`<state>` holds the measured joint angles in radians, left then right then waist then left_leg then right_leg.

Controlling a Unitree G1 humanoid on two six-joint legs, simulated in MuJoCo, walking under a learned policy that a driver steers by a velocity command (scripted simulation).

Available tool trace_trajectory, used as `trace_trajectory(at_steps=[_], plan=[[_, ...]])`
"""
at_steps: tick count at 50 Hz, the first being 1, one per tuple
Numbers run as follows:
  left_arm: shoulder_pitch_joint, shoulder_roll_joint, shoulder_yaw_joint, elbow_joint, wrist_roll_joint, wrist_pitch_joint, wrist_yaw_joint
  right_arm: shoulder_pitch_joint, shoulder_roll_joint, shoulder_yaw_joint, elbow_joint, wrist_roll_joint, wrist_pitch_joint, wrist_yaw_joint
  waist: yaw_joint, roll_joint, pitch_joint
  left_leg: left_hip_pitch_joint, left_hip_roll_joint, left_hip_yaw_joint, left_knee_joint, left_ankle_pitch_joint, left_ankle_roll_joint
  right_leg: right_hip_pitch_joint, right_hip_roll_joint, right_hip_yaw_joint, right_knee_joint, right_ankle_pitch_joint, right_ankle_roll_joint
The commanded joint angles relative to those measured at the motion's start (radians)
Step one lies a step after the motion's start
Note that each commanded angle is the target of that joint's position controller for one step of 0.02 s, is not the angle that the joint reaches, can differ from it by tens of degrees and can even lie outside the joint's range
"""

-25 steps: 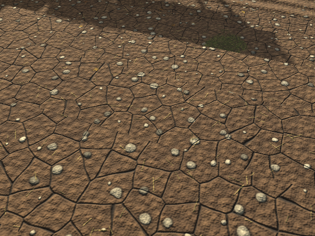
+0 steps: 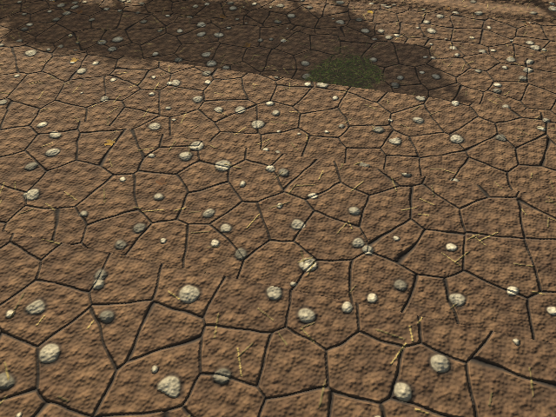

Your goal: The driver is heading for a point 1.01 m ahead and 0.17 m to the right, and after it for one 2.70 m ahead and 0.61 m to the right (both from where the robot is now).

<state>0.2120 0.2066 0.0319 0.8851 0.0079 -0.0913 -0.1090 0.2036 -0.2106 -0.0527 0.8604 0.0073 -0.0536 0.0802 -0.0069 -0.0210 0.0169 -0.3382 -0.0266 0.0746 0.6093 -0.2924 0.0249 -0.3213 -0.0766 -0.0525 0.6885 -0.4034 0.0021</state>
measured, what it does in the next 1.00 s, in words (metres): walks ahead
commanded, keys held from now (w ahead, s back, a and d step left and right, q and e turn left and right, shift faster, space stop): no key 0.40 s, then w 0.60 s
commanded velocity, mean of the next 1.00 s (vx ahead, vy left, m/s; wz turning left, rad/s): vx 0.20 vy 0.00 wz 0.01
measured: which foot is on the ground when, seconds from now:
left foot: down 0.00-1.00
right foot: down 0.00-0.62, up 0.64-1.00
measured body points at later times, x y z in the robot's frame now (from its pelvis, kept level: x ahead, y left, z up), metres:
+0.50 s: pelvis +0.03 +0.00 +0.01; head +0.05 +0.00 +0.46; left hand +0.12 +0.26 -0.12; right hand +0.09 -0.26 -0.12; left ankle +0.01 +0.11 -0.72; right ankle -0.02 -0.11 -0.72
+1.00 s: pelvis +0.24 +0.00 -0.08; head +0.24 -0.01 +0.37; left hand +0.45 +0.18 -0.17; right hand +0.09 -0.17 -0.22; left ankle +0.02 +0.11 -0.72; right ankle +0.38 -0.13 -0.81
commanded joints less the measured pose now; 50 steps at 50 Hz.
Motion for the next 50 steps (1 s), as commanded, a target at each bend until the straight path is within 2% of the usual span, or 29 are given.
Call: trace_trajectory(at_steps=[1,4,6,9,20,21,22,24,26,27,29,30,31,32,33,34,35,36,37,39,40,41,42,43,44,46,48,49,50], plan=[[-0.096,0.138,0.041,-0.088,-0.029,-0.006,-0.014,0.077,-0.132,-0.035,-0.040,-0.007,0.003,-0.021,-0.043,-0.054,-0.043,0.055,0.025,0.007,-0.069,0.093,-0.004,0.005,-0.029,0.083,-0.231,0.222,-0.056],[-0.014,0.133,0.051,-0.065,-0.013,0.001,0.005,0.054,-0.101,-0.026,-0.043,0.010,-0.003,-0.018,-0.001,-0.003,-0.050,0.057,0.027,-0.007,-0.098,0.202,0.013,0.071,0.000,0.044,-0.198,0.297,-0.050],[-0.009,0.112,0.048,-0.064,-0.013,0.002,0.013,0.041,-0.099,-0.024,-0.051,0.009,-0.002,-0.015,0.004,0.004,-0.073,0.076,0.032,-0.010,-0.101,0.268,0.018,0.099,0.015,0.020,-0.180,0.366,-0.039],[-0.010,0.114,0.053,-0.067,-0.019,0.005,0.012,0.043,-0.112,-0.028,-0.053,0.007,0.002,-0.011,0.008,0.002,-0.081,0.081,0.038,-0.010,-0.105,0.309,0.008,0.125,0.026,0.006,-0.176,0.426,-0.024],[-0.019,0.119,0.064,-0.062,-0.015,0.013,0.018,0.064,-0.122,-0.028,-0.035,0.001,0.016,-0.010,0.010,0.016,-0.048,0.089,0.043,-0.009,-0.147,0.272,0.005,0.150,0.046,-0.005,-0.224,0.358,-0.018],[0.015,0.153,0.080,-0.052,-0.005,0.017,0.025,0.093,-0.156,-0.042,-0.027,-0.010,0.019,-0.015,0.012,0.013,-0.040,0.087,0.035,-0.001,-0.151,0.127,0.025,0.148,0.047,-0.002,-0.243,0.194,-0.042],[0.042,0.191,0.098,-0.044,0.018,0.019,0.038,0.112,-0.187,-0.058,-0.022,-0.034,0.021,-0.026,0.015,0.000,0.005,0.055,0.029,-0.003,-0.148,-0.119,0.060,0.115,0.036,0.022,-0.271,-0.073,-0.092],[0.091,0.169,0.102,-0.043,0.042,0.006,0.072,0.127,-0.141,-0.050,-0.022,-0.057,0.009,-0.052,0.028,-0.023,0.099,-0.020,0.049,-0.044,-0.126,-0.346,0.129,0.058,-0.046,0.134,-0.335,-0.348,-0.203],[0.067,0.113,0.079,-0.073,0.038,-0.015,0.111,0.059,-0.037,-0.016,-0.063,-0.061,-0.024,-0.073,0.038,-0.077,0.066,-0.037,0.043,-0.026,-0.021,-0.209,0.149,0.129,-0.159,0.271,-0.390,-0.309,-0.297],[0.042,0.098,0.068,-0.088,0.028,-0.019,0.121,0.039,-0.013,-0.009,-0.078,-0.066,-0.039,-0.075,0.033,-0.094,0.057,-0.027,0.024,0.003,0.026,-0.135,0.145,0.150,-0.202,0.312,-0.411,-0.264,-0.324],[0.004,0.110,0.060,-0.102,0.022,-0.008,0.121,0.088,-0.022,-0.014,-0.081,-0.064,-0.062,-0.070,-0.010,-0.070,0.069,0.089,0.002,0.041,0.011,-0.101,0.139,0.081,-0.197,0.276,-0.352,-0.167,-0.317],[-0.022,0.117,0.059,-0.104,0.034,-0.001,0.113,0.156,-0.033,-0.018,-0.066,-0.069,-0.071,-0.064,-0.046,-0.034,0.070,0.191,-0.003,0.048,-0.025,-0.064,0.141,0.012,-0.146,0.209,-0.251,-0.149,-0.296],[-0.052,0.101,0.059,-0.124,0.055,0.003,0.107,0.246,-0.048,-0.023,-0.046,-0.077,-0.073,-0.065,-0.082,0.034,0.060,0.254,0.030,-0.012,-0.056,-0.038,0.171,-0.065,-0.046,0.092,-0.079,-0.140,-0.253],[-0.094,0.056,0.049,-0.164,0.075,0.000,0.093,0.379,-0.106,-0.030,-0.016,-0.082,-0.080,-0.071,-0.120,0.190,0.016,0.395,0.164,-0.312,-0.187,0.055,0.278,-0.217,0.111,-0.018,0.226,-0.096,-0.155],[-0.163,0.016,0.034,-0.191,0.082,-0.007,0.083,0.544,-0.146,-0.034,0.010,-0.081,-0.095,-0.065,-0.206,0.220,0.013,0.567,0.350,-0.647,-0.322,0.092,0.399,-0.489,0.152,0.111,0.473,-0.256,-0.105],[-0.195,0.017,0.032,-0.214,0.058,-0.019,0.088,0.520,-0.142,-0.027,0.016,-0.083,-0.103,-0.063,-0.182,0.090,0.108,0.579,0.437,-0.684,-0.346,0.009,0.386,-0.661,0.095,0.258,0.531,-0.199,-0.101],[-0.169,0.068,0.043,-0.192,0.050,-0.025,0.101,0.460,-0.105,-0.014,0.019,-0.080,-0.097,-0.053,-0.143,0.026,0.132,0.546,0.422,-0.614,-0.316,0.014,0.357,-0.695,0.063,0.251,0.602,-0.113,-0.081],[-0.136,0.068,0.037,-0.189,0.076,-0.028,0.099,0.387,-0.044,0.010,0.016,-0.092,-0.090,-0.061,-0.096,-0.012,0.106,0.492,0.355,-0.482,-0.279,-0.019,0.303,-0.647,0.029,0.229,0.518,-0.013,-0.086],[-0.089,0.024,0.021,-0.165,0.102,-0.020,0.096,0.332,0.009,0.027,0.023,-0.109,-0.076,-0.072,-0.048,0.009,0.130,0.383,0.319,-0.385,-0.265,-0.020,0.262,-0.586,-0.030,0.219,0.445,0.114,-0.104],[-0.060,-0.008,0.005,-0.145,0.122,-0.005,0.075,0.316,0.067,0.056,-0.006,-0.096,-0.068,-0.095,-0.049,0.064,0.088,0.195,0.197,-0.244,-0.259,-0.008,0.229,-0.415,-0.016,0.130,0.344,0.350,-0.096],[-0.090,-0.024,-0.003,-0.146,0.119,-0.005,0.065,0.313,0.095,0.075,0.013,-0.102,-0.074,-0.109,-0.048,0.052,0.099,0.181,0.199,-0.246,-0.219,0.013,0.213,-0.450,-0.052,0.168,0.222,0.552,-0.073],[-0.091,-0.025,-0.004,-0.148,0.094,-0.005,0.059,0.355,0.052,0.070,0.021,-0.086,-0.079,-0.115,-0.076,0.038,0.053,0.135,0.144,-0.173,-0.168,0.009,0.211,-0.373,-0.027,0.112,0.095,0.746,-0.051],[-0.118,-0.026,-0.011,-0.152,0.079,-0.001,0.055,0.379,0.008,0.062,0.048,-0.093,-0.081,-0.111,-0.084,0.035,0.062,0.048,0.112,-0.136,-0.100,-0.017,0.188,-0.291,-0.034,0.100,-0.025,0.905,-0.042],[-0.145,-0.019,-0.010,-0.158,0.072,0.010,0.055,0.410,-0.009,0.064,0.069,-0.097,-0.073,-0.098,-0.088,0.039,0.073,-0.081,0.101,-0.115,-0.107,-0.086,0.182,-0.165,-0.015,0.036,-0.076,0.925,-0.048],[-0.171,-0.013,-0.013,-0.175,0.076,0.020,0.055,0.443,-0.005,0.070,0.091,-0.104,-0.071,-0.082,-0.092,0.059,0.097,-0.162,0.127,-0.151,-0.105,-0.141,0.192,-0.092,-0.014,0.027,-0.064,0.899,-0.050],[-0.187,0.047,0.000,-0.170,0.090,0.038,0.059,0.436,-0.001,0.080,0.101,-0.085,-0.079,-0.055,-0.072,0.042,0.130,-0.129,0.188,-0.221,-0.052,-0.147,0.207,-0.097,-0.035,0.049,-0.081,0.788,-0.049],[-0.257,0.064,-0.005,-0.176,0.101,0.050,0.059,0.480,-0.023,0.076,0.133,-0.050,-0.082,-0.063,-0.107,0.019,0.174,0.070,0.220,-0.292,0.020,-0.106,0.199,-0.219,-0.061,0.085,-0.216,0.696,-0.050],[-0.298,0.042,-0.018,-0.178,0.104,0.048,0.058,0.511,-0.034,0.074,0.154,-0.040,-0.071,-0.073,-0.135,0.015,0.177,0.163,0.205,-0.295,0.062,-0.072,0.188,-0.240,-0.063,0.083,-0.306,0.650,-0.048],[-0.301,0.036,-0.025,-0.164,0.096,0.045,0.056,0.545,-0.050,0.067,0.176,-0.045,-0.053,-0.079,-0.154,0.020,0.178,0.212,0.194,-0.304,0.096,-0.029,0.183,-0.212,-0.062,0.068,-0.361,0.664,-0.045]])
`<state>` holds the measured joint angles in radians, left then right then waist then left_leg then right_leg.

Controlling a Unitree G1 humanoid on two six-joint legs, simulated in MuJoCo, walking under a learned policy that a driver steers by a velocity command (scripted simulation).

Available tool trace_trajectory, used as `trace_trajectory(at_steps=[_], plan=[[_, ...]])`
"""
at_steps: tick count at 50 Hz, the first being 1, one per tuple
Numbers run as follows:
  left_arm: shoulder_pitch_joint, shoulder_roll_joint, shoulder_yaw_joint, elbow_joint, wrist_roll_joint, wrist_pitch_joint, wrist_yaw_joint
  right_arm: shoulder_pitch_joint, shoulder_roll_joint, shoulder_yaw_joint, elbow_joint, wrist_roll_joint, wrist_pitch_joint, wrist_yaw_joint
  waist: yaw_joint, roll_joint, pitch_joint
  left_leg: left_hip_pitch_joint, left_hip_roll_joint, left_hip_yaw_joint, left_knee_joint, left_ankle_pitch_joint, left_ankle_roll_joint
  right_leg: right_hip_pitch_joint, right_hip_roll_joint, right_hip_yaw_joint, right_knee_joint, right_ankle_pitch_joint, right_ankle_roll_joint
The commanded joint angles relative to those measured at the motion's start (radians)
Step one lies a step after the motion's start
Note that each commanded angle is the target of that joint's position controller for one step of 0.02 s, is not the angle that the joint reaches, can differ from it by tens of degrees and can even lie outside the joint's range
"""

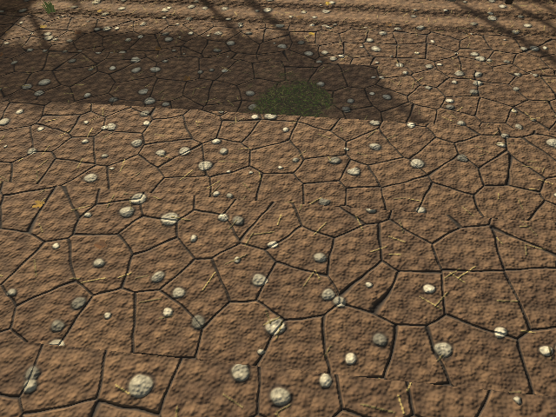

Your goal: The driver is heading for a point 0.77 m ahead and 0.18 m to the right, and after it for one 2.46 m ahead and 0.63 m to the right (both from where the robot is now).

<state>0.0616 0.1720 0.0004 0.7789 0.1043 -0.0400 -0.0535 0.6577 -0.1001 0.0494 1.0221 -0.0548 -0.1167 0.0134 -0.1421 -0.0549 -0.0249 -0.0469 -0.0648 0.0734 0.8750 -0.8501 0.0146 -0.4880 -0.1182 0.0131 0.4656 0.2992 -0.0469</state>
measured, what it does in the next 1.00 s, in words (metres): goes down: right foot 0.17 m lower, then left foot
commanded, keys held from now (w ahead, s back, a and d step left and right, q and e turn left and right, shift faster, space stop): w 0.54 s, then w+e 0.46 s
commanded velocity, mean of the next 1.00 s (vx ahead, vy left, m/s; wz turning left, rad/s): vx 0.49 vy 0.00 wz -0.15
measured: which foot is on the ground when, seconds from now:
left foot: down 0.00-0.08, up 0.10-0.46, down 0.48-1.00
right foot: up 0.00-0.04, down 0.06-0.52, up 0.54-1.00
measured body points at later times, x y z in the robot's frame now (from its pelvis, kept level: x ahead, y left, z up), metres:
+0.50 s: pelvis +0.34 -0.01 -0.10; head +0.35 +0.00 +0.35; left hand +0.27 +0.22 -0.25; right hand +0.58 -0.22 -0.17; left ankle +0.49 +0.09 -0.82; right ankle +0.15 -0.13 -0.81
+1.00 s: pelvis +0.60 -0.01 -0.10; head +0.61 -0.02 +0.35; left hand +0.79 +0.14 -0.22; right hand +0.43 -0.15 -0.24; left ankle +0.49 +0.09 -0.81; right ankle +0.77 -0.22 -0.78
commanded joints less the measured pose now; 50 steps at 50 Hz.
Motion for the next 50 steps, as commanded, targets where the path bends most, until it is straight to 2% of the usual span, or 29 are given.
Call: trace_trajectory(at_steps=[1,2,3,4,5,6,7,8,9,11,12,17,22,24,25,26,27,28,29,30,32,35,37,40,41,44,46,48,50], plan=[[-0.128,0.083,0.009,-0.033,-0.011,-0.014,0.003,0.096,-0.175,-0.040,0.026,0.006,0.025,-0.010,-0.011,0.039,0.209,-0.061,0.218,-0.299,-0.106,0.601,0.187,0.021,-0.016,-0.015,-0.174,-0.031,0.008],[0.013,0.128,0.026,0.023,-0.027,-0.022,0.009,0.031,-0.203,-0.046,0.022,-0.014,0.038,0.007,0.071,0.004,0.173,-0.101,0.207,-0.279,0.032,0.684,0.162,0.190,-0.017,-0.028,-0.229,0.021,-0.004],[0.305,0.202,0.066,0.108,-0.033,-0.040,0.022,0.031,-0.204,-0.043,0.038,-0.053,0.048,0.043,0.191,-0.019,0.079,-0.269,0.150,-0.203,0.262,0.769,0.116,0.567,-0.001,-0.088,-0.174,0.177,-0.035],[0.630,0.270,0.099,0.190,-0.015,-0.038,0.016,0.121,-0.097,-0.024,0.064,-0.062,0.045,0.088,0.271,-0.148,-0.140,-0.594,0.035,-0.128,0.673,0.501,0.018,1.096,-0.096,-0.003,0.124,0.505,-0.197],[0.722,0.317,0.104,0.209,-0.017,-0.031,-0.002,0.118,-0.070,-0.017,0.017,-0.027,0.043,0.110,0.285,-0.231,-0.381,-0.705,-0.041,-0.123,1.000,0.062,-0.020,1.317,-0.240,0.182,0.241,0.620,-0.348],[0.738,0.301,0.104,0.238,-0.002,-0.023,-0.004,-0.122,-0.152,-0.045,-0.082,0.000,0.030,0.115,0.350,-0.136,-0.216,-0.960,-0.066,-0.113,1.144,0.061,-0.024,1.234,-0.253,0.320,0.111,0.304,-0.343],[0.612,0.290,0.106,0.214,-0.014,-0.018,0.004,-0.243,-0.141,-0.038,-0.142,0.013,0.009,0.111,0.319,-0.036,-0.050,-1.104,0.039,-0.114,1.049,0.219,0.029,1.018,-0.283,0.329,-0.040,-0.215,-0.303],[0.456,0.187,0.072,0.176,-0.006,-0.020,0.005,-0.306,-0.172,-0.047,-0.138,0.000,-0.001,0.088,0.259,0.083,0.088,-1.027,0.128,-0.124,0.851,0.390,0.077,0.726,-0.215,0.253,-0.167,-0.483,-0.231],[0.373,0.090,0.031,0.142,-0.015,-0.028,0.001,-0.257,-0.141,-0.045,-0.145,-0.016,-0.010,0.054,0.167,0.035,0.070,-0.908,0.185,-0.210,0.705,0.581,0.090,0.526,-0.271,0.339,-0.203,-0.408,-0.287],[0.274,0.002,-0.007,0.113,-0.037,-0.066,0.019,-0.306,-0.073,-0.028,-0.138,-0.051,0.015,0.044,0.108,0.065,0.167,-0.708,0.268,-0.205,0.274,0.744,0.124,0.190,-0.215,0.213,-0.360,-0.379,-0.279],[0.269,0.049,0.000,0.115,-0.057,-0.079,0.025,-0.329,-0.073,-0.029,-0.146,-0.047,0.029,0.050,0.095,0.044,0.146,-0.635,0.238,-0.147,0.152,0.762,0.104,0.159,-0.158,0.168,-0.358,-0.403,-0.270],[0.290,0.194,0.045,0.139,-0.036,-0.091,-0.023,-0.470,-0.130,-0.011,-0.216,-0.021,0.057,0.051,0.111,0.040,0.098,-0.475,0.159,-0.119,-0.218,0.916,0.063,0.193,-0.134,0.085,-0.302,-0.100,-0.242],[0.416,0.167,0.047,0.195,-0.024,-0.066,-0.013,-0.665,-0.239,-0.056,-0.260,-0.008,0.043,0.041,0.161,0.017,0.106,-0.498,0.101,-0.078,-0.330,0.907,0.087,0.462,-0.128,0.047,-0.217,-0.087,-0.175],[0.405,0.191,0.058,0.189,-0.026,-0.062,-0.005,-0.621,-0.284,-0.086,-0.253,0.008,0.025,0.034,0.117,0.012,0.049,-0.266,0.057,-0.024,-0.330,0.913,0.128,0.436,-0.081,-0.011,-0.095,0.112,-0.115],[0.395,0.170,0.055,0.172,-0.017,-0.067,-0.007,-0.451,-0.341,-0.112,-0.205,0.028,0.011,0.029,0.062,0.071,-0.075,0.026,0.077,-0.062,-0.258,0.984,0.179,0.324,-0.003,-0.073,0.107,0.067,-0.050],[0.577,0.027,0.009,0.180,0.008,-0.080,-0.019,-0.200,-0.358,-0.111,-0.159,0.031,0.014,0.032,0.048,0.270,-0.363,0.559,0.323,-0.459,-0.329,0.890,0.406,-0.023,0.135,-0.087,0.444,-0.412,0.031],[0.472,0.075,0.016,0.180,-0.017,-0.076,-0.044,0.007,-0.330,-0.113,-0.091,0.009,0.018,0.024,-0.059,0.225,-0.338,0.618,0.397,-0.754,-0.540,0.500,0.396,-0.242,0.208,-0.018,0.705,-0.891,0.017],[0.305,0.115,0.033,0.142,-0.048,-0.071,-0.036,-0.049,-0.326,-0.121,-0.072,-0.008,-0.001,0.011,-0.060,0.182,-0.099,0.417,0.364,-0.688,-0.621,0.254,0.280,-0.377,0.143,0.070,0.790,-0.832,-0.046],[0.251,0.147,0.043,0.142,-0.058,-0.079,-0.002,-0.217,-0.300,-0.121,-0.100,0.003,-0.011,0.002,0.000,0.145,0.046,0.169,0.352,-0.574,-0.643,0.353,0.252,-0.345,0.079,0.069,0.791,-0.736,-0.060],[0.290,0.131,0.037,0.144,-0.034,-0.081,0.021,-0.285,-0.231,-0.099,-0.106,0.011,-0.008,-0.008,0.062,0.128,-0.010,0.065,0.349,-0.505,-0.664,0.487,0.263,-0.226,0.032,0.088,0.745,-0.685,-0.075],[0.290,0.032,0.013,0.139,-0.010,-0.071,0.035,-0.385,-0.122,-0.067,-0.119,0.012,-0.006,-0.021,0.136,0.065,0.004,-0.131,0.353,-0.390,-0.720,0.682,0.250,-0.074,-0.031,0.106,0.684,-0.627,-0.053],[0.262,0.048,0.020,0.125,-0.038,-0.059,0.017,-0.378,-0.154,-0.082,-0.106,-0.001,-0.024,-0.020,0.133,0.050,0.034,-0.170,0.307,-0.214,-0.774,0.783,0.227,-0.096,-0.022,0.084,0.558,-0.534,-0.005],[0.218,0.041,0.017,0.106,-0.030,-0.049,-0.003,-0.289,-0.170,-0.089,-0.064,-0.037,-0.025,-0.005,0.109,0.079,0.045,-0.170,0.290,-0.120,-0.772,0.825,0.230,-0.120,-0.021,0.054,0.517,-0.390,0.006],[0.258,0.037,0.008,0.108,-0.022,-0.046,-0.045,-0.231,-0.133,-0.077,-0.043,-0.067,-0.011,0.004,0.120,0.078,0.063,-0.172,0.298,-0.058,-0.692,0.870,0.230,-0.159,-0.014,0.069,0.595,-0.194,-0.006],[0.186,0.066,0.014,0.076,-0.017,-0.055,-0.035,-0.208,-0.090,-0.058,-0.026,-0.060,-0.019,-0.015,0.100,0.061,0.083,-0.009,0.319,-0.100,-0.653,0.840,0.223,-0.332,-0.033,0.159,0.459,-0.104,-0.012],[0.093,0.054,0.013,0.051,-0.027,-0.047,-0.015,-0.020,-0.114,-0.046,0.055,-0.062,-0.025,-0.026,0.042,0.089,0.103,0.195,0.352,-0.097,-0.584,0.855,0.243,-0.491,-0.023,0.172,0.303,0.044,0.005],[0.029,0.033,0.006,0.031,-0.027,-0.041,-0.021,-0.038,-0.104,-0.029,0.052,-0.054,-0.026,-0.012,0.039,0.103,0.121,0.004,0.268,0.020,-0.585,0.789,0.209,-0.263,-0.011,0.060,0.164,0.230,-0.014],[0.003,0.031,0.005,0.007,-0.029,-0.027,-0.031,-0.019,-0.082,-0.016,0.066,-0.060,-0.021,0.004,0.043,0.097,0.177,-0.098,0.290,0.021,-0.569,0.742,0.206,-0.164,-0.009,0.047,0.194,0.218,-0.029],[-0.035,0.045,0.011,-0.016,-0.019,-0.011,-0.024,0.041,-0.084,-0.012,0.084,-0.048,-0.027,-0.006,0.022,0.054,0.218,0.040,0.318,0.005,-0.505,0.732,0.195,-0.261,-0.021,0.054,0.101,0.148,-0.028]])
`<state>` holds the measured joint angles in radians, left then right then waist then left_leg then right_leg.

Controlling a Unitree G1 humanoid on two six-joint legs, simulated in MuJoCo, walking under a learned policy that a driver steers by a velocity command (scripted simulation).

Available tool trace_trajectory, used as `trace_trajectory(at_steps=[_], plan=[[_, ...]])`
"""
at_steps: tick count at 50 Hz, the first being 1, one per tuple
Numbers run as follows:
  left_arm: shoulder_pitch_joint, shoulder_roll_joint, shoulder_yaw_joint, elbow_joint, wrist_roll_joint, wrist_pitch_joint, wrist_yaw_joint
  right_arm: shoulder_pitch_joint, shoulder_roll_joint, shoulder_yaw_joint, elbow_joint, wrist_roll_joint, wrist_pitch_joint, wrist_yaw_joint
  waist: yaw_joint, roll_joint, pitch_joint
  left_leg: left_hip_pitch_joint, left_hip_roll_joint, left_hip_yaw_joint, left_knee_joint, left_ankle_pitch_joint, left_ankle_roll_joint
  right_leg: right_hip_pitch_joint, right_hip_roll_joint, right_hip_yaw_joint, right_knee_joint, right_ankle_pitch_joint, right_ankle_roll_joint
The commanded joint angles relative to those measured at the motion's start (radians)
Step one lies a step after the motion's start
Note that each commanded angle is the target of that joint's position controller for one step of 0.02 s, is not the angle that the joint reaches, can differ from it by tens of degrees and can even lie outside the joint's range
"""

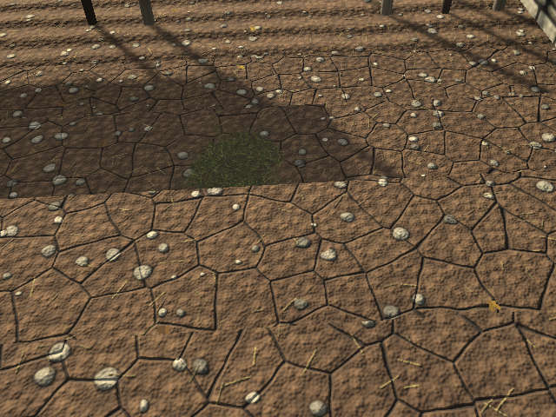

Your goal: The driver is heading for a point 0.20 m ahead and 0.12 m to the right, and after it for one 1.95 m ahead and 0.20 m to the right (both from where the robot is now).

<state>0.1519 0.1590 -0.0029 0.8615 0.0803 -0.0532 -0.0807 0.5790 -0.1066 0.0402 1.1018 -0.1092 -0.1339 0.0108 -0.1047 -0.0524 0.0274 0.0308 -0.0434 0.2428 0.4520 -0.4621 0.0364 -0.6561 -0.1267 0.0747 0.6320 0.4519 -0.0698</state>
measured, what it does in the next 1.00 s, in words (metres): goes down, turning right: right foot 0.17 m lower, then left foot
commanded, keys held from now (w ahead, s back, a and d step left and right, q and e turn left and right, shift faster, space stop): w+e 0.32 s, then w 0.68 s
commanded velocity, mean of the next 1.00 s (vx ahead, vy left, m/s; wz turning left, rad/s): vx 0.50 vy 0.00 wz -0.30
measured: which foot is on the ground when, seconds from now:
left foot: down 0.00-0.26, up 0.28-0.60, down 0.62-1.00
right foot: up 0.00-0.22, down 0.24-0.62, up 0.64-1.00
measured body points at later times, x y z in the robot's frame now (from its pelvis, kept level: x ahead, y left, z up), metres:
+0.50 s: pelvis +0.38 -0.08 -0.16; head +0.39 -0.08 +0.29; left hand +0.38 +0.17 -0.30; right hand +0.49 -0.35 -0.26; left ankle +0.56 +0.04 -0.85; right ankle +0.30 -0.17 -0.89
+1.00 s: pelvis +0.66 -0.09 -0.14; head +0.67 -0.09 +0.31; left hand +0.89 +0.05 -0.26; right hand +0.49 -0.24 -0.29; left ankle +0.64 +0.00 -0.89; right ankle +0.73 -0.27 -0.82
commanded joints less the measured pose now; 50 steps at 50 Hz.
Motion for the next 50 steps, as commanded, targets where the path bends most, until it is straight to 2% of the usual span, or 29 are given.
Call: trace_trajectory(at_steps=[1,6,9,10,11,12,13,14,15,16,17,18,19,20,21,23,25,29,30,31,32,33,34,35,37,39,42,46,50], plan=[[-0.142,0.055,0.010,-0.103,0.011,0.005,0.002,0.124,-0.083,0.000,0.002,0.019,-0.011,-0.019,-0.017,0.070,0.166,0.010,0.296,-0.177,-0.052,0.334,0.164,-0.109,-0.016,-0.014,-0.103,-0.028,-0.003],[-0.236,0.029,-0.010,-0.110,0.014,0.012,-0.012,0.203,-0.095,-0.012,0.036,0.037,0.028,-0.062,-0.070,0.029,0.218,0.067,0.292,-0.146,0.014,0.366,0.127,-0.055,-0.029,-0.083,-0.254,-0.126,0.024],[-0.225,0.079,0.004,-0.049,0.026,-0.007,0.004,0.203,-0.133,-0.024,0.049,0.055,0.041,-0.064,-0.056,0.002,0.166,0.089,0.255,-0.086,0.116,0.518,0.083,0.101,-0.004,-0.124,-0.327,-0.194,0.019],[-0.143,0.103,0.015,-0.009,0.023,-0.011,0.018,0.214,-0.155,-0.030,0.057,0.046,0.050,-0.057,-0.024,-0.013,0.131,0.082,0.248,-0.076,0.221,0.599,0.065,0.216,0.013,-0.143,-0.354,-0.174,0.017],[0.044,0.154,0.043,0.054,0.002,-0.021,0.035,0.189,-0.192,-0.036,0.053,0.021,0.062,-0.033,0.060,-0.039,0.059,-0.021,0.229,-0.045,0.377,0.644,0.034,0.492,0.054,-0.191,-0.363,-0.062,-0.002],[0.275,0.247,0.083,0.124,-0.006,-0.038,0.044,0.154,-0.194,-0.025,0.040,-0.024,0.068,0.007,0.159,-0.058,-0.022,-0.272,0.202,-0.041,0.583,0.561,-0.020,0.881,0.056,-0.183,-0.269,0.073,-0.063],[0.601,0.342,0.101,0.204,-0.001,-0.021,0.030,0.313,-0.043,0.010,0.051,-0.033,0.059,0.065,0.169,-0.204,-0.409,-0.619,0.083,-0.043,1.048,-0.098,-0.126,1.595,-0.110,0.010,0.165,0.636,-0.299],[0.736,0.342,0.116,0.263,-0.020,-0.013,0.017,0.177,-0.150,0.000,-0.048,0.012,0.044,0.101,0.301,-0.139,-0.632,-0.822,0.027,-0.164,1.435,-0.363,-0.163,1.815,-0.262,0.281,0.167,0.673,-0.464],[0.737,0.298,0.120,0.281,-0.013,-0.011,0.037,-0.137,-0.203,-0.028,-0.141,0.058,0.016,0.103,0.391,-0.041,-0.430,-1.120,0.043,-0.233,1.496,-0.366,-0.154,1.694,-0.241,0.347,0.026,0.295,-0.408],[0.611,0.255,0.106,0.237,-0.024,-0.016,0.050,-0.317,-0.225,-0.037,-0.220,0.072,-0.011,0.079,0.373,0.045,-0.243,-1.184,0.100,-0.272,1.401,-0.349,-0.132,1.401,-0.206,0.308,-0.074,0.020,-0.345],[0.442,0.183,0.079,0.178,-0.007,-0.007,0.052,-0.327,-0.240,-0.041,-0.225,0.046,-0.017,0.066,0.281,0.141,-0.146,-1.006,0.189,-0.319,1.197,-0.264,-0.082,1.059,-0.205,0.245,-0.142,0.041,-0.305],[0.346,0.184,0.072,0.146,0.008,-0.011,0.033,-0.342,-0.226,-0.049,-0.252,0.046,-0.018,0.043,0.176,0.063,-0.038,-0.911,0.196,-0.290,1.156,-0.268,-0.075,0.761,-0.212,0.250,-0.184,0.090,-0.341],[0.239,0.103,0.042,0.118,-0.017,-0.039,0.036,-0.309,-0.161,-0.033,-0.250,0.035,-0.003,0.021,0.085,0.102,0.022,-0.774,0.240,-0.331,0.845,-0.096,-0.036,0.474,-0.203,0.209,-0.277,0.015,-0.301],[0.147,0.114,0.039,0.074,-0.037,-0.054,0.028,-0.246,-0.081,-0.019,-0.216,0.036,0.013,0.017,0.045,0.080,0.067,-0.581,0.234,-0.311,0.623,0.015,-0.029,0.217,-0.145,0.133,-0.408,-0.110,-0.297],[0.092,0.161,0.048,0.061,-0.037,-0.068,0.017,-0.193,-0.071,-0.012,-0.211,0.037,0.030,0.023,-0.010,0.017,0.080,-0.471,0.225,-0.302,0.509,0.121,-0.023,0.104,-0.101,0.121,-0.421,-0.222,-0.273],[0.075,0.212,0.067,0.050,-0.028,-0.076,-0.009,-0.211,-0.096,-0.004,-0.216,0.047,0.054,0.038,-0.006,0.008,0.063,-0.361,0.203,-0.277,0.361,0.294,-0.008,0.029,-0.082,0.121,-0.440,-0.341,-0.253],[0.106,0.212,0.079,0.055,-0.025,-0.073,-0.028,-0.288,-0.131,-0.002,-0.241,0.053,0.052,0.042,0.028,0.033,0.045,-0.370,0.169,-0.284,0.244,0.520,0.008,0.119,-0.076,0.129,-0.381,-0.435,-0.225],[0.181,0.204,0.079,0.055,-0.001,-0.052,-0.021,-0.437,-0.269,-0.052,-0.260,0.033,0.019,0.040,0.084,0.030,0.026,-0.329,0.089,-0.202,0.244,0.491,0.051,0.277,-0.025,0.083,-0.239,-0.495,-0.131],[0.167,0.208,0.079,0.044,0.001,-0.052,-0.018,-0.380,-0.309,-0.073,-0.241,0.039,0.006,0.037,0.047,0.044,0.003,-0.193,0.063,-0.173,0.253,0.473,0.065,0.243,0.011,0.054,-0.163,-0.446,-0.097],[0.185,0.184,0.075,0.041,0.014,-0.056,-0.020,-0.211,-0.364,-0.101,-0.189,0.051,-0.007,0.038,-0.015,0.115,-0.071,0.063,0.066,-0.203,0.255,0.498,0.104,0.145,0.109,-0.025,0.050,-0.463,-0.035],[0.383,0.044,0.045,0.047,0.015,-0.062,-0.024,-0.044,-0.422,-0.100,-0.173,0.074,-0.002,0.038,0.008,0.366,-0.342,0.404,0.326,-0.628,0.077,0.594,0.334,0.042,0.253,-0.081,0.369,-0.961,0.054],[0.307,0.097,0.054,0.033,-0.009,-0.060,-0.028,0.095,-0.368,-0.085,-0.136,0.057,0.001,0.050,-0.069,0.376,-0.297,0.440,0.408,-0.997,-0.121,0.214,0.380,-0.198,0.288,-0.004,0.676,-1.170,0.053],[0.188,0.138,0.064,0.020,-0.018,-0.058,-0.001,0.051,-0.329,-0.081,-0.117,0.053,-0.011,0.045,-0.073,0.225,-0.102,0.245,0.386,-0.973,-0.186,-0.127,0.294,-0.296,0.230,0.085,0.721,-1.053,0.008],[0.160,0.150,0.063,0.026,-0.017,-0.058,0.033,-0.125,-0.291,-0.074,-0.154,0.071,-0.008,0.036,-0.001,0.142,-0.023,0.032,0.364,-0.889,-0.210,-0.216,0.265,-0.232,0.151,0.068,0.722,-0.934,-0.004],[0.163,0.092,0.038,0.015,0.020,-0.054,0.070,-0.259,-0.196,-0.043,-0.169,0.078,-0.003,0.010,0.081,0.093,-0.028,-0.190,0.356,-0.796,-0.247,-0.051,0.268,-0.066,0.056,0.084,0.637,-0.801,-0.007],[0.149,0.055,0.026,0.003,0.018,-0.040,0.078,-0.302,-0.139,-0.033,-0.173,0.072,-0.010,-0.016,0.109,0.058,-0.049,-0.247,0.307,-0.661,-0.297,0.121,0.231,0.014,0.027,0.071,0.519,-0.763,0.017],[0.058,0.081,0.033,-0.032,-0.012,-0.029,0.057,-0.224,-0.155,-0.046,-0.126,0.063,-0.034,-0.006,0.078,0.081,-0.015,-0.231,0.256,-0.470,-0.330,0.327,0.224,0.018,0.029,0.004,0.333,-0.612,0.059],[-0.009,0.058,0.029,-0.063,0.001,-0.004,0.022,-0.116,-0.179,-0.050,-0.081,0.045,-0.018,0.057,0.058,0.101,0.016,-0.314,0.210,-0.354,-0.304,0.398,0.215,0.124,0.052,-0.076,0.204,-0.429,0.068],[0.008,0.110,0.049,-0.079,0.013,-0.013,0.019,-0.013,-0.162,-0.050,-0.046,0.009,-0.018,0.043,0.039,0.111,0.032,-0.163,0.271,-0.409,-0.176,0.448,0.256,-0.002,0.048,-0.037,0.315,-0.439,0.043]])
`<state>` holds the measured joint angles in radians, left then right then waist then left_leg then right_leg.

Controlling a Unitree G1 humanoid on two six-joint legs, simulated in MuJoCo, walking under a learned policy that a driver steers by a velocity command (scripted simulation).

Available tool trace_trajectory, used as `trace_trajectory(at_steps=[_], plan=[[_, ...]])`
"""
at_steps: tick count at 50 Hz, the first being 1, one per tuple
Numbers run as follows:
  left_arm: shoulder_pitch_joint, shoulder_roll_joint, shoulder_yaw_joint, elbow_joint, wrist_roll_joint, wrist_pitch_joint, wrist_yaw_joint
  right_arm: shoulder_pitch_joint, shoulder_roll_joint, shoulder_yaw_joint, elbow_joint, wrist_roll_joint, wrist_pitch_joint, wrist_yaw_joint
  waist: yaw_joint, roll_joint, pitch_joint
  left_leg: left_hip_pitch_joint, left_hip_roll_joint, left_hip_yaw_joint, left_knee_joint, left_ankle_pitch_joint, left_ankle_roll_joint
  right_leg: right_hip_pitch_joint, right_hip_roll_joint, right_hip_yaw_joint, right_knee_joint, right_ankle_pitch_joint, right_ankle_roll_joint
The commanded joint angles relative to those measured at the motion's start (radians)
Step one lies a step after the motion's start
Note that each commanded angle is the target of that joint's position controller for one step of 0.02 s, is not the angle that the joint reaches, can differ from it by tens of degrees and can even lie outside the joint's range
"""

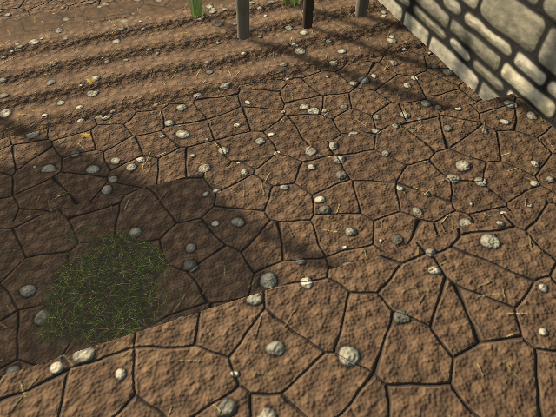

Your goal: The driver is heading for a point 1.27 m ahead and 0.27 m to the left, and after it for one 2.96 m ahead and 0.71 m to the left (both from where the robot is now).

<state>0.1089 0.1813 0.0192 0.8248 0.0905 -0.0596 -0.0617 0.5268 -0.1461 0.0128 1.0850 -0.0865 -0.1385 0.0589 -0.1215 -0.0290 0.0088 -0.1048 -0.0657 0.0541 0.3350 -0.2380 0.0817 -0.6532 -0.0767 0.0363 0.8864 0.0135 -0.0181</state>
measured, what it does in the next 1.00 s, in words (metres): goes down: right foot, then left foot 0.17 m lower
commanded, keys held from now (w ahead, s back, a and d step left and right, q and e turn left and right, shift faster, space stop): w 0.92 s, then w+q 0.08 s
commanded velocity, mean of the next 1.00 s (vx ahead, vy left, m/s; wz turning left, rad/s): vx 0.50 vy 0.00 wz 0.00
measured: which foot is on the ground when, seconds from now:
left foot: down 0.00-0.18, up 0.20-0.52, down 0.54-1.00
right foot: up 0.00-0.16, down 0.18-0.56, up 0.58-0.94, down 0.96-1.00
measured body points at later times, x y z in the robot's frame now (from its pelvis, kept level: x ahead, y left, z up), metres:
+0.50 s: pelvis +0.29 -0.03 -0.12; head +0.30 -0.02 +0.33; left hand +0.20 +0.16 -0.26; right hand +0.49 -0.25 -0.21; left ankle +0.43 +0.07 -0.85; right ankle +0.11 -0.13 -0.74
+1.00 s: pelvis +0.62 -0.06 -0.19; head +0.64 -0.07 +0.26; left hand +0.87 +0.15 -0.27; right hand +0.56 -0.29 -0.34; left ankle +0.44 +0.07 -0.90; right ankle +0.76 -0.15 -0.91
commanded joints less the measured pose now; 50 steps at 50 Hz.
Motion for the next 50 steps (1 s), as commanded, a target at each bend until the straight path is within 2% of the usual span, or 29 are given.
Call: trace_trajectory(at_steps=[1,6,7,9,10,11,12,13,14,15,16,18,20,23,25,27,28,29,30,31,32,34,35,38,40,44,47,49,50], plan=[[0.006,0.087,0.029,-0.066,-0.001,-0.010,0.008,0.069,-0.114,-0.020,-0.020,-0.012,-0.013,-0.012,0.041,0.092,0.052,0.042,0.307,-0.234,-0.031,0.269,0.213,-0.044,-0.003,-0.002,0.045,-0.052,-0.008],[-0.019,0.059,0.038,-0.115,-0.006,-0.037,0.022,0.065,-0.138,-0.037,-0.051,0.007,0.002,-0.035,0.043,0.122,0.055,0.051,0.297,-0.204,0.125,0.474,0.190,0.116,0.054,-0.116,-0.001,-0.283,-0.030],[0.062,0.070,0.049,-0.095,-0.007,-0.044,0.021,0.000,-0.178,-0.052,-0.077,0.009,0.006,-0.030,0.092,0.117,0.052,-0.051,0.270,-0.159,0.191,0.568,0.179,0.277,0.094,-0.170,-0.021,-0.314,-0.042],[0.500,0.125,0.092,0.061,-0.004,-0.062,0.030,-0.166,-0.268,-0.093,-0.138,-0.001,0.009,0.012,0.301,0.000,-0.013,-0.451,0.132,-0.061,0.639,0.533,0.147,0.820,0.168,-0.230,-0.139,-0.228,-0.075],[0.684,0.155,0.091,0.113,0.009,-0.069,0.050,-0.205,-0.163,-0.077,-0.169,-0.011,0.003,0.038,0.367,-0.189,-0.137,-0.644,-0.011,-0.034,1.152,-0.143,0.070,1.013,-0.011,0.051,-0.246,-0.085,-0.248],[0.668,0.163,0.052,0.083,0.010,-0.087,0.026,-0.183,0.002,-0.039,-0.239,0.022,-0.012,0.050,0.266,-0.117,-0.171,-0.790,-0.105,-0.227,1.208,-0.387,0.070,0.988,-0.254,0.516,-0.413,0.199,-0.444],[0.496,0.162,0.060,0.066,0.017,-0.110,0.011,-0.338,-0.044,-0.054,-0.329,0.043,-0.002,0.032,0.232,-0.041,0.104,-0.999,-0.047,-0.309,1.168,-0.301,0.048,0.770,-0.351,0.640,-0.438,-0.031,-0.462],[0.407,0.103,0.042,0.076,-0.020,-0.106,0.011,-0.365,-0.120,-0.075,-0.318,0.015,0.019,0.005,0.190,0.024,0.110,-1.015,0.045,-0.273,1.155,-0.217,0.030,0.693,-0.314,0.559,-0.399,-0.194,-0.413],[0.345,0.026,0.013,0.061,-0.029,-0.097,0.012,-0.308,-0.133,-0.080,-0.298,-0.005,0.033,-0.009,0.139,0.060,0.071,-0.987,0.082,-0.242,1.110,-0.143,0.017,0.587,-0.278,0.465,-0.364,-0.231,-0.390],[0.231,-0.062,-0.022,0.031,-0.010,-0.086,0.029,-0.222,-0.056,-0.041,-0.271,-0.053,0.051,-0.013,0.076,0.084,0.089,-0.864,0.170,-0.277,0.909,0.048,0.028,0.396,-0.230,0.341,-0.342,-0.224,-0.319],[0.198,-0.070,-0.035,0.005,-0.013,-0.080,0.050,-0.193,-0.019,-0.028,-0.244,-0.080,0.050,-0.012,0.066,0.045,0.083,-0.672,0.162,-0.204,0.750,0.248,0.024,0.213,-0.097,0.173,-0.325,-0.294,-0.259],[0.224,-0.035,-0.044,0.001,-0.009,-0.103,0.092,-0.195,-0.046,-0.030,-0.225,-0.039,0.026,-0.002,0.094,0.023,0.019,-0.346,0.152,-0.088,0.465,0.755,-0.018,-0.031,0.047,-0.026,-0.238,-0.407,-0.162],[0.323,0.048,-0.034,0.047,-0.001,-0.107,0.075,-0.263,-0.086,-0.038,-0.245,0.013,0.033,0.003,0.102,0.032,0.061,-0.056,0.103,0.005,0.451,0.787,-0.076,-0.256,0.044,-0.052,-0.237,-0.543,-0.136],[0.504,0.085,-0.035,0.126,-0.070,-0.103,0.041,-0.498,-0.133,-0.023,-0.333,-0.029,0.075,-0.003,0.183,0.069,0.178,-0.301,0.166,-0.073,0.137,0.505,-0.089,0.137,-0.068,0.166,-0.157,-0.593,-0.203],[0.572,0.113,-0.028,0.183,-0.070,-0.070,0.043,-0.548,-0.146,-0.018,-0.339,-0.019,0.086,-0.005,0.222,0.048,0.189,-0.375,0.190,-0.095,-0.065,0.525,-0.052,0.405,-0.094,0.267,-0.090,-0.455,-0.210],[0.504,0.129,-0.024,0.198,-0.010,-0.039,0.003,-0.228,-0.235,-0.064,-0.249,0.007,0.065,-0.019,0.072,0.048,0.084,0.023,0.178,-0.028,-0.057,0.668,0.025,0.323,-0.061,0.210,0.184,-0.198,-0.174],[0.555,0.043,-0.040,0.206,0.020,-0.042,-0.031,0.046,-0.313,-0.103,-0.179,0.006,0.048,-0.024,-0.003,0.150,-0.090,0.491,0.232,-0.061,0.193,0.930,0.159,0.080,0.040,0.075,0.478,-0.111,-0.069],[0.595,-0.029,-0.059,0.196,-0.018,-0.029,-0.047,0.189,-0.327,-0.108,-0.134,0.009,0.060,-0.011,-0.040,0.312,-0.357,0.876,0.421,-0.266,0.341,1.112,0.358,-0.153,0.164,-0.027,0.880,-0.720,0.026],[0.387,0.054,-0.040,0.086,-0.033,-0.035,-0.060,0.231,-0.311,-0.112,-0.120,-0.004,0.079,-0.018,-0.129,0.186,-0.301,0.920,0.429,-0.424,0.271,0.857,0.328,-0.398,0.183,-0.010,1.021,-0.793,0.031],[0.251,0.075,-0.029,0.026,-0.051,-0.054,-0.051,0.142,-0.347,-0.129,-0.123,0.012,0.079,-0.022,-0.100,0.137,-0.109,0.719,0.439,-0.486,0.128,0.358,0.287,-0.582,0.114,-0.010,0.979,-0.680,0.006],[0.199,0.089,-0.025,0.004,-0.045,-0.072,-0.017,-0.004,-0.254,-0.095,-0.153,0.010,0.071,-0.022,-0.035,0.002,-0.013,0.467,0.448,-0.467,0.025,0.144,0.246,-0.568,0.022,0.063,0.782,-0.433,-0.013],[0.222,0.063,-0.017,0.054,-0.002,-0.065,0.023,-0.201,-0.064,-0.025,-0.213,0.017,0.046,-0.019,0.101,-0.007,0.094,-0.088,0.392,-0.319,-0.173,0.219,0.273,-0.163,-0.095,0.070,0.265,-0.157,-0.059],[0.213,0.006,-0.023,0.057,0.017,-0.044,0.021,-0.173,-0.083,-0.027,-0.197,0.038,0.038,-0.020,0.117,0.052,0.108,-0.174,0.345,-0.270,-0.194,0.205,0.286,-0.062,-0.097,0.024,0.150,-0.128,-0.055],[0.137,-0.022,-0.043,0.019,-0.015,-0.008,0.009,-0.186,-0.158,-0.054,-0.181,0.051,0.013,-0.002,0.127,0.047,0.049,-0.256,0.305,-0.215,-0.193,0.342,0.239,0.149,-0.042,-0.041,-0.164,-0.081,-0.024],[0.088,0.007,-0.045,0.005,-0.022,-0.006,0.007,-0.168,-0.210,-0.077,-0.167,0.037,0.010,0.024,0.113,0.046,0.044,-0.180,0.314,-0.208,-0.160,0.445,0.230,0.153,-0.013,-0.023,-0.246,0.010,-0.023],[-0.081,0.103,-0.014,-0.036,-0.030,-0.016,0.015,-0.087,-0.169,-0.077,-0.125,0.015,0.019,0.024,0.074,0.052,0.062,0.010,0.300,-0.183,-0.108,0.422,0.177,0.100,0.027,-0.024,-0.339,0.086,-0.052],[-0.136,0.151,0.017,-0.052,-0.038,-0.031,0.014,-0.069,-0.182,-0.080,-0.102,0.023,0.032,0.011,0.098,0.076,0.059,0.064,0.287,-0.159,-0.041,0.509,0.124,0.238,0.066,-0.077,-0.388,0.026,-0.092],[0.114,0.240,0.055,0.014,-0.062,-0.055,0.023,-0.107,-0.167,-0.078,-0.128,0.015,0.026,0.016,0.205,0.005,-0.134,-0.137,0.155,-0.064,0.263,0.524,0.020,0.735,0.016,-0.023,-0.289,0.140,-0.194],[0.371,0.258,0.052,0.063,-0.056,-0.051,0.019,0.076,-0.028,-0.034,-0.119,-0.007,0.016,0.028,0.226,-0.220,-0.422,-0.472,-0.002,-0.043,0.599,-0.041,-0.060,1.251,-0.266,0.399,-0.404,0.058,-0.433]])
Velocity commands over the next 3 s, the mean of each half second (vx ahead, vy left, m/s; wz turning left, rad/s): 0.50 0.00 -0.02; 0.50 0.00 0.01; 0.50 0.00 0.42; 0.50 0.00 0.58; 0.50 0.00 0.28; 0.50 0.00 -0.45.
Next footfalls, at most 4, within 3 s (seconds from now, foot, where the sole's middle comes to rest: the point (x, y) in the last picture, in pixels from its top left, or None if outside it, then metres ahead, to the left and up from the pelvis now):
0.18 right None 0.15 -0.13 -0.78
0.54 left None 0.48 0.07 -0.95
0.96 right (302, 337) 0.80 -0.15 -0.95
1.74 left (182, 282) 1.15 0.22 -1.12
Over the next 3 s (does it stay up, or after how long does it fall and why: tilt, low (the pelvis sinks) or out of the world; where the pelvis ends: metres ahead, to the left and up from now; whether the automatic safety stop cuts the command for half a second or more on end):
stays up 1.64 0.41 -0.40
